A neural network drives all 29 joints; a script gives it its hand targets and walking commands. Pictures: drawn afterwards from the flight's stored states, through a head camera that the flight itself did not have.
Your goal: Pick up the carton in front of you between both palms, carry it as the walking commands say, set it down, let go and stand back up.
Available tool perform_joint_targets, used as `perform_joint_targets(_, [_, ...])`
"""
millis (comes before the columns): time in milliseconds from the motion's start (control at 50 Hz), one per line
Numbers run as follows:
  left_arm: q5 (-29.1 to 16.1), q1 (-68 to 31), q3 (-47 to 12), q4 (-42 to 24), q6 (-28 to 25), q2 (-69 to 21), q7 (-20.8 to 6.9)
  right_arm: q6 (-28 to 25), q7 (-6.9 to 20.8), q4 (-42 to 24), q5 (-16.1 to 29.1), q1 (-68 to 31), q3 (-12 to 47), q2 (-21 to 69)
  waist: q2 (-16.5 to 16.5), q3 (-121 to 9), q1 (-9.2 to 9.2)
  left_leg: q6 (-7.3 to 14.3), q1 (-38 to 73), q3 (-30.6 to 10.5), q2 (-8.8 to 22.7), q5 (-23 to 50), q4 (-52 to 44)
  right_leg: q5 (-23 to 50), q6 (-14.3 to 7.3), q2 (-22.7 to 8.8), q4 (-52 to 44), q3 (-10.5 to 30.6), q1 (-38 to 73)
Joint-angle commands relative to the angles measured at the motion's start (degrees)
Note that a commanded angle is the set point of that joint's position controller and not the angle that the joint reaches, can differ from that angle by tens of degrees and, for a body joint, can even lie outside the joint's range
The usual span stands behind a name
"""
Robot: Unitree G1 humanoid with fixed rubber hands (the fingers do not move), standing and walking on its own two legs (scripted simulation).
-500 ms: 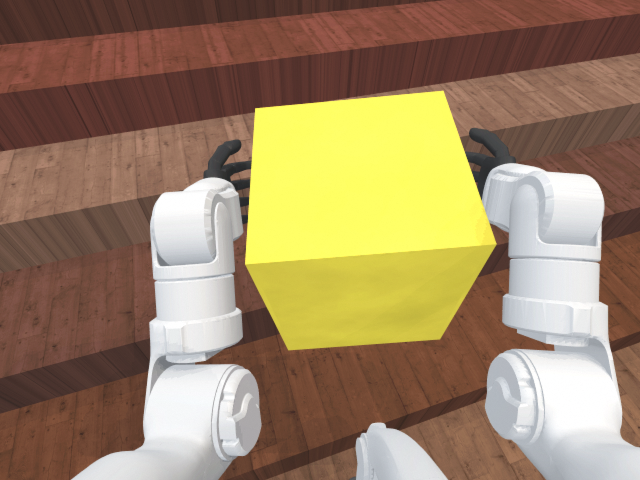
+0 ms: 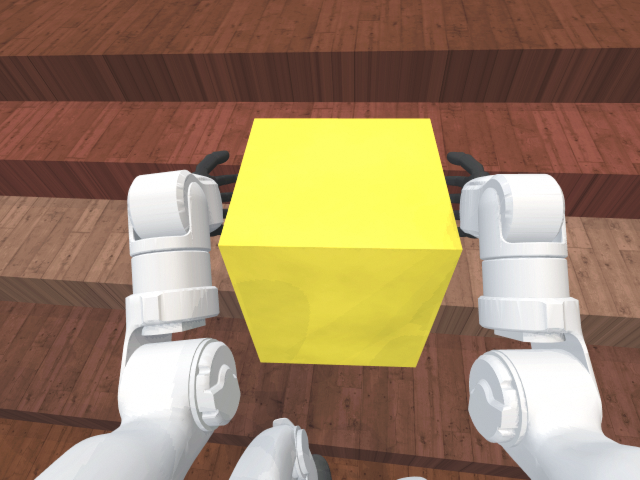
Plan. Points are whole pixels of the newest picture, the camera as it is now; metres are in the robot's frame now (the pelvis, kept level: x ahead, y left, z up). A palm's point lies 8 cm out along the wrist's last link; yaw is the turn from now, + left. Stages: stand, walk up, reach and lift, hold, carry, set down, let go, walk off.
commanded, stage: carry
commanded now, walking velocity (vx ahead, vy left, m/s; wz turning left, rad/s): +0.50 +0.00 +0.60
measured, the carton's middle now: (339, 249) +0.39 -0.04 +0.07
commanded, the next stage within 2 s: none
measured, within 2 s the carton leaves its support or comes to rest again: neither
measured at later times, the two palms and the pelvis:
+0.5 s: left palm out of the picture +0.65 +0.16 +0.34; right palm out of the picture +0.71 -0.13 +0.35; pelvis +0.31 -0.06 +0.18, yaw +1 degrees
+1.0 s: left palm out of the picture +1.02 +0.05 +0.48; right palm out of the picture +0.93 -0.24 +0.47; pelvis +0.60 +0.02 +0.30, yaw -13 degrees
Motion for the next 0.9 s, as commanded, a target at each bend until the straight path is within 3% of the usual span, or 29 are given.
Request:
perform_joint_targets(0, [-18.2, -43.3, -26.5, -10.5, 0.1, -60.6, -11.2, -1.9, 14.3, -17.5, 34.6, -58.7, 33.6, 70.7, 2.4, -40.0, 1.41, 10.3, 46.6, -47.0, 14.0, 16.5, -31.1, -3.1, -3.3, 6.0, 21.0, 2.9, -22.5])
perform_joint_targets(40, [-17.0, -43.2, -27.4, -13.3, -0.5, -58.2, -9.9, -2.2, 15.0, -20.2, 37.2, -59.8, 35.3, 72.3, 3.0, -39.0, 2.06, 9.9, 45.8, -41.9, 13.4, 13.0, -33.4, -4.9, -5.6, 5.5, 18.7, 2.2, -25.3])
perform_joint_targets(100, [-15.2, -40.1, -28.5, -14.1, -1.3, -55.5, -8.8, -2.5, 15.4, -19.7, 37.7, -56.5, 36.3, 72.1, -0.9, -39.0, 0.66, 11.1, 51.6, -38.4, 16.0, 27.5, -34.3, -12.7, -5.1, 3.5, 9.7, 0.1, -31.4])
perform_joint_targets(140, [-14.0, -37.1, -29.5, -13.1, -1.3, -54.6, -8.3, -2.2, 15.5, -18.4, 36.6, -53.9, 35.5, 70.4, 3.0, -40.5, -1.52, 12.8, 59.7, -38.2, 17.0, 36.8, -33.9, -15.6, -6.6, 4.4, 18.8, -4.3, -42.8])
perform_joint_targets(180, [-13.5, -36.5, -30.8, -12.4, -0.8, -53.7, -8.0, -1.8, 15.8, -17.1, 35.0, -51.4, 34.7, 68.3, 4.5, -39.7, -3.91, 13.0, 71.9, -41.1, 20.4, 31.4, -34.3, -22.2, -8.5, 3.7, 30.2, -1.8, -59.0])
perform_joint_targets(200, [-13.1, -35.9, -31.2, -11.6, -0.5, -52.9, -7.8, -1.5, 16.0, -16.3, 34.4, -50.0, 34.0, 67.4, 3.5, -38.1, -3.51, 12.1, 73.1, -41.6, 21.1, 29.0, -34.7, -24.1, -9.3, 3.0, 34.3, -0.2, -63.0])
perform_joint_targets(240, [-13.3, -36.3, -32.2, -9.6, 0.1, -52.3, -7.5, -1.0, 16.6, -14.0, 33.0, -49.0, 32.6, 65.0, 2.7, -31.1, -2.29, 9.0, 68.9, -34.8, 17.8, 20.2, -39.3, -22.8, -8.5, 2.4, 27.8, -5.3, -64.9])
perform_joint_targets(260, [-14.0, -36.0, -32.2, -7.8, 0.5, -52.9, -7.5, -0.6, 16.8, -12.3, 32.4, -48.2, 31.6, 63.5, 1.4, -29.7, 0.37, 7.5, 61.2, -30.3, 15.4, 20.1, -44.3, -19.7, -7.8, 1.1, 14.8, -7.3, -55.6])
perform_joint_targets(280, [-15.0, -37.0, -33.3, -7.7, 0.9, -53.6, -7.5, -0.2, 17.0, -11.0, 31.9, -47.1, 30.9, 62.5, 3.8, -27.1, 1.31, 7.0, 53.6, -25.8, 14.1, 20.3, -49.0, -16.9, -7.2, 1.0, 6.7, -10.4, -47.7])
perform_joint_targets(320, [-17.9, -37.7, -34.9, -5.7, 2.2, -56.6, -7.7, 0.8, 17.2, -8.5, 29.5, -46.4, 28.5, 60.8, 11.7, -27.5, 4.77, 4.4, 39.1, -9.5, 11.0, 48.6, -50.9, -9.2, -9.3, 3.0, -11.3, -16.5, -23.2])
perform_joint_targets(340, [-20.0, -38.0, -35.5, -4.6, 2.6, -58.5, -8.0, 1.3, 17.2, -6.3, 27.7, -44.2, 26.8, 60.0, 17.0, -32.0, 8.57, 3.7, 38.9, -5.0, 11.2, 78.7, -46.7, -6.4, -11.2, 6.8, -16.6, -18.9, -12.8])
perform_joint_targets(360, [-22.0, -38.9, -36.2, -4.3, 2.7, -60.3, -8.4, 1.5, 17.0, -4.2, 25.7, -41.9, 25.2, 59.4, 19.2, -36.6, 12.78, 2.2, 42.2, -3.3, 12.9, 100.0, -39.0, -3.6, -11.4, 9.9, -20.9, -22.1, -5.6])
perform_joint_targets(380, [-24.3, -39.6, -37.0, -3.9, 2.4, -62.4, -9.1, 1.5, 16.9, -2.7, 23.9, -40.8, 24.1, 58.5, 16.9, -40.3, 17.58, 0.4, 45.9, -1.6, 13.8, 109.2, -27.1, -3.5, -10.2, 13.5, -28.5, -23.8, 2.1])
perform_joint_targets(400, [-26.5, -41.9, -38.0, -4.3, 1.8, -64.9, -9.9, 1.2, 16.6, -2.5, 22.5, -40.9, 23.1, 57.8, 8.0, -44.4, 20.21, -3.8, 49.0, -1.0, 9.8, 103.7, -7.8, 3.1, -10.2, 15.3, -47.2, -18.7, 11.0])
perform_joint_targets(420, [-28.9, -41.9, -37.9, -4.0, 1.1, -68.3, -11.0, 0.8, 16.4, -1.3, 19.8, -39.3, 21.6, 56.9, 3.2, -37.4, 19.57, -4.9, 31.9, -5.3, 5.4, 45.5, 7.1, 14.1, -12.2, 11.2, -63.4, -2.2, 19.8])
perform_joint_targets(440, [-30.5, -43.5, -38.5, -4.6, -0.3, -68.9, -11.8, 0.3, 16.1, 0.3, 17.9, -35.6, 20.0, 56.6, -14.7, -42.8, 13.95, -10.6, 10.4, -11.8, -5.0, 3.7, 36.5, 61.9, -23.6, -6.1, -61.7, 33.3, 38.0])
perform_joint_targets(460, [-33.2, -47.4, -40.2, -6.7, -1.1, -72.2, -12.8, -0.7, 15.5, 1.4, 15.6, -35.0, 17.7, 53.8, -5.9, -47.3, 13.56, -7.4, 5.2, -18.9, -2.4, 4.4, 47.3, 51.2, -26.8, -6.1, -61.3, 38.3, 40.3])
perform_joint_targets(500, [-37.6, -57.2, -42.1, -12.5, -3.1, -75.5, -14.3, -1.9, 14.5, -3.1, 14.0, -41.2, 15.6, 52.1, 3.4, -38.1, 12.87, -3.7, -2.8, -19.2, 0.2, 1.4, 45.8, 17.4, -22.0, -3.2, -62.8, 34.3, 32.6])
perform_joint_targets(560, [-41.1, -61.0, -42.2, -13.8, -3.9, -76.1, -15.0, -2.9, 12.6, -5.3, 12.6, -42.8, 15.0, 48.6, 4.9, -31.6, 12.03, -2.7, -4.7, -18.3, 2.7, 1.9, 37.2, 6.1, -18.1, -2.7, -65.5, 25.7, 29.0])
perform_joint_targets(620, [-39.1, -59.0, -38.3, -12.0, -2.8, -73.6, -14.1, -2.2, 11.3, -4.6, 11.5, -41.2, 14.9, 46.4, 5.4, -30.5, 12.06, -3.4, -8.5, -14.2, 4.4, -4.9, 24.4, 15.5, -19.1, -4.9, -65.8, 20.3, 31.8])
perform_joint_targets(660, [-36.2, -53.8, -35.3, -8.4, -1.2, -71.0, -13.5, -0.6, 10.7, -3.6, 11.7, -39.1, 16.3, 45.9, -0.4, -32.3, 12.52, -2.8, -9.3, -9.6, 4.9, -0.9, 23.0, 26.1, -20.1, -5.0, -66.6, 17.2, 33.3])
perform_joint_targets(680, [-34.5, -51.7, -33.5, -6.6, -0.5, -69.3, -13.4, 0.3, 10.6, -2.5, 12.3, -38.9, 17.0, 46.5, -4.4, -32.8, 13.72, -2.5, -16.3, -10.6, 6.3, -2.0, 29.5, 27.3, -21.8, -6.6, -67.1, 20.4, 38.8])
perform_joint_targets(720, [-31.6, -48.6, -31.1, -3.7, 0.9, -66.5, -13.1, 1.6, 10.5, -1.5, 14.1, -41.4, 18.9, 48.3, -5.0, -29.7, 15.88, -3.3, -35.9, -12.7, 6.9, -13.6, 46.4, 25.7, -24.0, -8.9, -68.1, 26.2, 51.8])
perform_joint_targets(760, [-29.9, -47.8, -29.2, -0.7, 1.9, -64.4, -12.9, 2.9, 10.8, 1.2, 15.2, -44.2, 19.6, 50.4, -2.9, -25.3, 22.05, -3.6, -64.2, -13.1, 5.8, -31.1, 63.5, 42.8, -26.1, -12.2, -63.8, 32.6, 73.7])
perform_joint_targets(780, [-29.3, -48.2, -28.3, -0.6, 1.9, -63.0, -12.8, 3.3, 10.9, 2.6, 15.7, -44.6, 19.9, 51.7, -3.7, -24.0, 23.40, -3.0, -70.4, -13.1, 6.3, -36.9, 65.1, 47.9, -25.2, -12.6, -62.9, 32.7, 77.4])
perform_joint_targets(800, [-29.3, -49.3, -27.7, -1.2, 1.9, -62.4, -12.8, 3.6, 10.8, 3.7, 16.1, -44.6, 19.6, 51.8, -3.3, -23.4, 22.62, -2.6, -66.8, -11.0, 7.4, -39.3, 55.0, 45.5, -21.4, -9.1, -64.7, 28.7, 73.8])
perform_joint_targets(840, [-29.1, -50.8, -26.2, -2.7, 1.6, -61.4, -13.0, 3.9, 9.8, 4.6, 17.5, -45.8, 18.7, 53.2, -8.0, -22.4, 18.25, -2.5, -42.0, -7.9, 8.2, -33.3, 34.2, 31.1, -16.3, -3.7, -75.1, 19.1, 49.6])
perform_joint_targets(860, [-29.4, -50.1, -25.9, -3.7, 1.7, -61.2, -13.4, 4.3, 9.3, 4.4, 18.1, -45.6, 18.8, 53.2, -6.2, -24.1, 13.41, -2.4, -9.4, -4.2, 7.9, -15.1, 15.1, 27.3, -15.3, -1.2, -85.6, 11.4, 25.6])
perform_joint_targets(880, [-29.4, -53.4, -26.2, -5.4, 1.8, -62.5, -13.8, 4.0, 8.9, 4.8, 18.5, -44.6, 18.7, 53.8, -15.7, -27.4, 6.67, -2.2, 14.8, -0.1, 3.6, -3.4, 8.5, 49.5, -14.7, 1.5, -86.4, 2.7, 8.5])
